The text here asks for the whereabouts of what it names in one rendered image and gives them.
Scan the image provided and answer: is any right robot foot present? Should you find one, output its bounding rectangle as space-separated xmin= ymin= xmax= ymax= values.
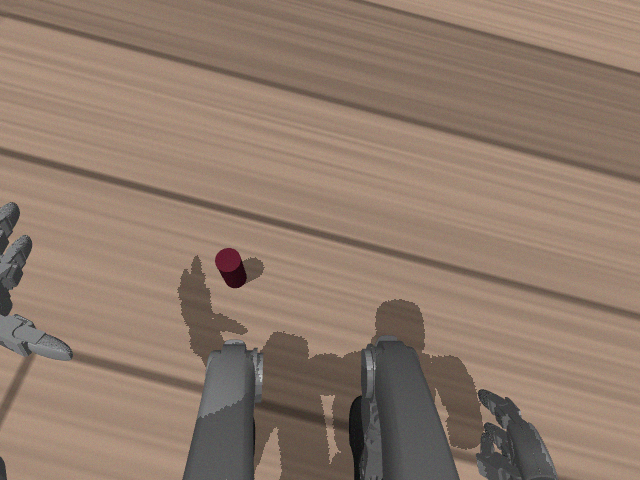
xmin=349 ymin=395 xmax=383 ymax=480

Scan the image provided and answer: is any can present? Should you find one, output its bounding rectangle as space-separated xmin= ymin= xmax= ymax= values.
xmin=215 ymin=248 xmax=247 ymax=288

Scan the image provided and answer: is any left robot hand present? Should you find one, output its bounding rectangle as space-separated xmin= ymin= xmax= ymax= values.
xmin=0 ymin=202 xmax=73 ymax=361

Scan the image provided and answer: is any right robot hand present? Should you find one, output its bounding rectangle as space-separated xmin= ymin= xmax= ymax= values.
xmin=476 ymin=389 xmax=558 ymax=480

